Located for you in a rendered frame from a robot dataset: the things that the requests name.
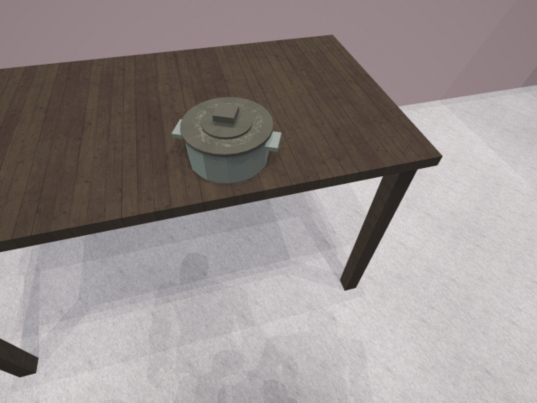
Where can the lid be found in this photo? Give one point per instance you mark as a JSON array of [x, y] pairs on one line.
[[252, 129]]

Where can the table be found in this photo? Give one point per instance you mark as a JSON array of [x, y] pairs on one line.
[[86, 146]]

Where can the pot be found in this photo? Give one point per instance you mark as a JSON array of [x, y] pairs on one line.
[[231, 169]]

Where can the knob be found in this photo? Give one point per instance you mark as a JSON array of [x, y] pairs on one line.
[[225, 113]]

